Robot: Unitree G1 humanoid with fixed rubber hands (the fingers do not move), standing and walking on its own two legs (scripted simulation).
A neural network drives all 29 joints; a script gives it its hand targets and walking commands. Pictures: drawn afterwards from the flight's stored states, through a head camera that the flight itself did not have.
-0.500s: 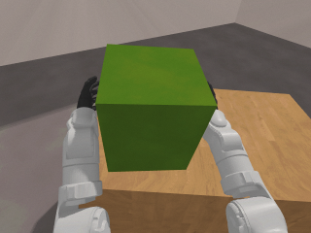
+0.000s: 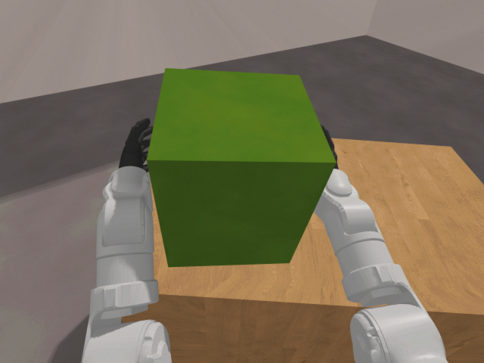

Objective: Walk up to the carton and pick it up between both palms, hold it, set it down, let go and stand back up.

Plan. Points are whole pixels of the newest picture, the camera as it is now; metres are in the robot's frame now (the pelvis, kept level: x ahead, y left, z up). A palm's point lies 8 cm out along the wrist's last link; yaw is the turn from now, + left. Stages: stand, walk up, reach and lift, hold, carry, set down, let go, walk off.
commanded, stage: hold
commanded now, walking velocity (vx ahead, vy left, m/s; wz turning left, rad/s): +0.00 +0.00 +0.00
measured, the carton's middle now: (232, 173) +0.37 +0.01 +0.16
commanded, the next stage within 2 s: none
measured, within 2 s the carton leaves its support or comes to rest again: neither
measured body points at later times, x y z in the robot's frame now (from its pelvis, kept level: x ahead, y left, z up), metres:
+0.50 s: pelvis +0.00 +0.00 +0.00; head -0.04 +0.03 +0.45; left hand +0.37 +0.16 +0.18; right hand +0.37 -0.14 +0.18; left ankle +0.05 +0.12 -0.75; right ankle +0.00 -0.11 -0.75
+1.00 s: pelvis +0.00 +0.00 +0.00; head -0.04 +0.03 +0.45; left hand +0.38 +0.16 +0.18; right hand +0.38 -0.15 +0.17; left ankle +0.05 +0.12 -0.75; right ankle +0.00 -0.11 -0.75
